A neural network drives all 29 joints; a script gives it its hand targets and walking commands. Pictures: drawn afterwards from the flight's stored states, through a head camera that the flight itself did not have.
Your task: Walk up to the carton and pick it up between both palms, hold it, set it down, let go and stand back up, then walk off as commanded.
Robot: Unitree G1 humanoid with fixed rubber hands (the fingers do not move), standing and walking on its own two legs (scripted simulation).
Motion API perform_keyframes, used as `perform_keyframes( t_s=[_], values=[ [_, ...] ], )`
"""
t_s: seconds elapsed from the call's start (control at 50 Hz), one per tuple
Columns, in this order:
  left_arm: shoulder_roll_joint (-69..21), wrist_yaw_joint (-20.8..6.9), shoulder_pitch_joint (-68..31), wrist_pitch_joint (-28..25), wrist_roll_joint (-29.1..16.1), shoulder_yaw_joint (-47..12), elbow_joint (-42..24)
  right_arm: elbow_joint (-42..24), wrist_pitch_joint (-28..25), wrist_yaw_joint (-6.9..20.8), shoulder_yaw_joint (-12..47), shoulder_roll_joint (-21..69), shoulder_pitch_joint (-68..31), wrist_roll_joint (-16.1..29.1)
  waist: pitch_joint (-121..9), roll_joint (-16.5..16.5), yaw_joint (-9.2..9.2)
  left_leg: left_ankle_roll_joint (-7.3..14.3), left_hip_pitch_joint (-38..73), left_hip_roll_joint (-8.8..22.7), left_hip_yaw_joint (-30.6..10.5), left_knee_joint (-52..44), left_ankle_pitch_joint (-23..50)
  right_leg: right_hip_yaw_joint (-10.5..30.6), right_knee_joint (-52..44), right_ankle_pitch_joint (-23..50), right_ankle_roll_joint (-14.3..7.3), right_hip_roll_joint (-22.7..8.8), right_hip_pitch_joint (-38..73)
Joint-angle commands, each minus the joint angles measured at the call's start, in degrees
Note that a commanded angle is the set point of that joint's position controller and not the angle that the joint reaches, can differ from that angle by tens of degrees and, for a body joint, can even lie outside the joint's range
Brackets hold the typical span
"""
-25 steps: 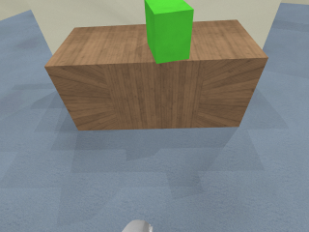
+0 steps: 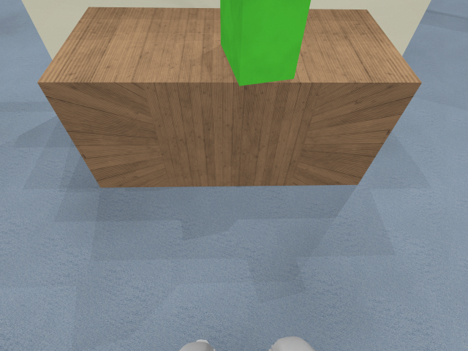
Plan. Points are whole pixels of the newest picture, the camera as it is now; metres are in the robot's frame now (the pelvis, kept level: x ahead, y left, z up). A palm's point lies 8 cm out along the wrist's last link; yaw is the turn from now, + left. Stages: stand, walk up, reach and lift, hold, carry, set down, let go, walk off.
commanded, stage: walk off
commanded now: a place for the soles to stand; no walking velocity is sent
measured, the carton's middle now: (258, 23) +1.11 -0.08 +0.02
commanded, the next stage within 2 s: stand in 0.70 s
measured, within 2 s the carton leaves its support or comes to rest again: neither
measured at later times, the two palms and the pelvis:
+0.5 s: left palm out of the picture +0.12 +0.26 -0.11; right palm out of the picture +0.14 -0.36 -0.11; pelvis +0.04 -0.04 -0.01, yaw -2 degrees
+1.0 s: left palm out of the picture +0.15 +0.27 -0.11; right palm out of the picture +0.14 -0.33 -0.11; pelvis +0.04 -0.03 -0.01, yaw -3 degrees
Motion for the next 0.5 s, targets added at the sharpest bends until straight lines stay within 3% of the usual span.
perform_keyframes(
  t_s=[0.0, 0.04, 0.06, 0.08, 0.1, 0.12, 0.14, 0.16, 0.18, 0.2, 0.22, 0.24, 0.26, 0.28, 0.3, 0.34, 0.36, 0.38, 0.4, 0.42, 0.44, 0.46, 0.48],
  values=[
    [10.67, 0.91, 2.4, -0.44, -7.19, 3.76, -3.95, 0.24, -1.83, -2.19, -4.41, -17.5, 3.69, -0.93, -6.83, 4.06, -1.9, 11.54, 16.65, 16.41, -20.87, -18.45, 15.93, -0.28, -8.54, 1.15, 0.12, -5.59, -14.03],
    [10.43, 1.23, 1.06, -1.08, -7.24, 3.78, -4.73, 0.17, -1.29, -2.06, -4.37, -17.73, 4.06, -0.87, -7.89, 4.65, -2.33, 12.72, 18.09, 16.81, -19.24, -15.57, 24.19, -2.4, -14.22, -0.85, 0.07, -5.48, -12.42],
    [9.96, 1.09, 0.69, -1.16, -7.25, 3.71, -4.8, -0.29, -1.06, -2.21, -4.07, -17.3, 2.11, -1.06, -8.27, 2.42, -1.47, 12.55, 17.21, 15.89, -18.0, -13.02, 24.05, -3.17, -18.19, 0.24, -0.37, -5.16, -8.98],
    [8.92, 1.22, 2.06, -1.95, -7.37, 3.25, -4.15, -0.44, -1.11, -1.91, -3.69, -17.61, -0.51, -0.92, -8.11, 5.88, 0.34, 10.49, 13.78, 13.97, -12.67, -9.09, 29.07, -5.66, -25.0, 6.17, -0.84, -4.48, -5.55],
    [9.26, 1.06, 6.09, -1.84, -7.37, 3.18, -3.07, -1.46, -0.61, -1.75, -3.7, -17.04, -3.49, -0.52, -12.71, 3.04, 2.28, 8.16, 10.01, 11.08, -8.13, -5.31, 25.87, -7.21, -30.6, 13.22, -1.51, -3.3, 4.2],
    [10.0, 1.5, 6.56, -1.96, -6.78, 4.34, -2.83, -1.7, -0.09, -1.93, -2.64, -15.03, -2.92, -0.6, -12.91, 2.73, 2.99, 5.36, 4.58, 8.38, -4.97, -0.09, 25.51, -5.76, -33.4, 15.93, -2.67, -2.14, 12.25],
    [11.63, 1.98, 8.1, -2.33, -6.7, 4.43, -2.23, -1.81, 0.26, -2.05, -1.94, -12.85, -2.4, -0.17, -14.83, -4.42, 4.06, 2.49, -0.32, 6.12, -2.27, 8.71, 22.42, 2.15, -34.9, 23.57, -5.3, -5.24, 18.1],
    [14.21, 2.47, 8.53, -2.29, -6.62, 4.67, -3.72, -2.07, 0.4, -2.69, -0.89, -10.3, -2.99, 0.58, -13.2, -13.88, 4.49, -0.84, -8.47, 0.28, 1.03, 16.95, -2.41, 22.49, -41.39, 29.81, -6.74, -14.79, 18.94],
    [15.48, 2.33, 4.91, -1.73, -6.74, 4.18, -4.94, -2.45, 1.21, -3.38, -0.48, -11.6, -3.03, 0.48, -10.02, -10.66, 2.25, -2.36, -8.93, -1.74, -2.45, 17.9, -15.89, 33.59, -45.1, 31.7, -9.92, -20.4, 12.91],
    [16.06, 2.25, 3.99, -1.56, -6.75, 4.59, -3.59, -1.2, 0.99, -3.62, -1.09, -13.21, -5.85, 0.24, -6.89, -7.84, 2.89, -2.07, -10.78, -0.09, -1.49, 17.52, -18.96, 37.14, -44.42, 31.88, -13.65, -21.28, 12.38],
    [14.72, 2.39, 2.04, -1.37, -7.03, 4.18, -4.15, -0.73, 0.94, -3.59, -1.26, -13.8, -4.87, 0.23, -3.57, -10.3, 1.44, -1.98, -9.4, 0.26, -1.72, 15.89, -16.77, 31.62, -43.35, 31.75, -12.12, -18.46, 8.18],
    [12.73, 2.28, 0.93, -1.68, -7.03, 3.79, -3.6, 0.19, 1.03, -3.15, -1.41, -13.78, -5.32, 0.28, -3.68, -8.27, 1.46, -1.88, -8.82, 0.75, -0.51, 14.16, -15.89, 28.99, -41.72, 32.78, -10.67, -17.17, 9.48],
    [12.74, 2.44, -0.19, -1.92, -7.09, 3.49, -3.52, 0.84, 1.1, -2.65, -1.46, -13.71, -5.04, 0.15, -4.78, -9.29, 0.54, -1.68, -7.3, 0.67, -0.19, 13.14, -15.1, 26.68, -40.26, 37.06, -9.22, -15.82, 10.08],
    [12.77, 2.33, 0.36, -1.96, -6.93, 3.51, -3.54, 0.22, 1.15, -2.63, -2.02, -13.73, -3.73, -0.03, -7.93, -11.56, 0.94, -1.67, -7.61, 0.19, 0.03, 10.22, -16.74, 26.04, -38.63, 36.72, -9.34, -15.1, 14.23],
    [12.68, 2.57, 0.72, -1.66, -6.45, 3.59, -3.0, -0.15, 1.11, -2.31, -1.31, -12.46, -5.26, 0.31, -8.47, -13.09, 1.63, -1.44, -6.8, 0.17, -1.18, 7.2, -18.68, 25.52, -37.09, 40.36, -11.04, -14.58, 15.19],
    [12.3, 2.67, 0.25, -1.62, -6.66, 2.65, -3.4, 0.83, 0.32, -2.36, -1.14, -12.48, -6.46, 0.69, -10.08, -9.79, 0.87, -1.13, -2.72, -0.01, -0.95, -1.21, -16.72, 24.77, -35.56, 42.01, -11.56, -14.8, 13.1],
    [12.3, 2.47, -0.6, -1.21, -6.76, 2.77, -4.24, 1.07, 0.23, -2.39, -1.38, -13.08, -4.79, 0.12, -10.74, -9.5, 0.14, -1.03, -0.21, -1.4, -0.37, -1.47, -14.51, 24.12, -35.94, 39.25, -9.89, -13.21, 11.53],
    [12.45, 2.44, -2.63, -0.75, -7.18, 2.52, -4.42, 2.2, 0.31, -2.4, -1.56, -12.98, -4.37, 0.77, -9.34, -12.99, -0.89, -0.65, 6.16, 0.21, 0.31, -8.41, -7.53, 20.29, -34.46, 37.43, -9.06, -12.27, 5.85],
    [11.24, 2.2, -6.4, -0.6, -7.24, 2.62, -4.18, 3.06, -0.07, -2.29, -1.63, -12.69, -2.4, 0.39, -11.69, -9.23, -3.1, -0.35, 13.7, 0.19, -2.76, -12.52, 1.63, 19.43, -33.19, 31.83, -7.25, -10.78, 1.29],
    [8.69, 2.04, -8.62, -0.68, -8.18, 1.97, -5.31, 3.18, -0.87, -2.49, -1.44, -14.16, -3.74, 0.54, -13.05, -4.12, -2.85, 2.87, 17.99, 6.02, -11.53, -11.3, 10.19, 15.27, -28.89, 28.68, -5.13, -7.48, -5.74],
    [8.36, 1.67, -7.92, -0.59, -8.45, 2.7, -3.97, 2.97, -1.13, -2.75, -1.72, -16.54, -4.58, 0.17, -13.14, -0.81, -1.96, 5.57, 17.08, 9.42, -19.19, -15.01, 6.77, 10.55, -24.2, 21.14, -2.21, -3.25, -7.93],
    [9.2, 1.92, -5.57, -0.22, -8.27, 2.95, -4.0, 2.61, -0.63, -2.5, -2.16, -18.24, -4.2, 0.0, -10.97, 1.46, -1.25, 10.97, 7.44, 14.7, -23.43, -16.99, 5.43, 4.73, -16.82, 10.01, -0.97, -0.78, -3.23],
    [9.73, 2.03, -3.75, -0.5, -8.07, 3.16, -2.82, 1.84, -0.67, -2.42, -2.04, -18.34, -6.92, -0.09, -9.61, -0.06, 0.57, 12.4, 3.75, 16.29, -23.11, -15.11, 10.75, 2.05, -14.7, 7.7, -0.71, -1.4, -0.67]
  ],
)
